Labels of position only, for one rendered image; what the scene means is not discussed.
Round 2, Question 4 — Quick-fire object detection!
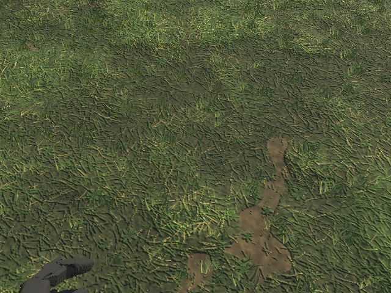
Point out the left robot hand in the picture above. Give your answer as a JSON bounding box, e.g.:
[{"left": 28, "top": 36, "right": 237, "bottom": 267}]
[{"left": 19, "top": 257, "right": 93, "bottom": 293}]

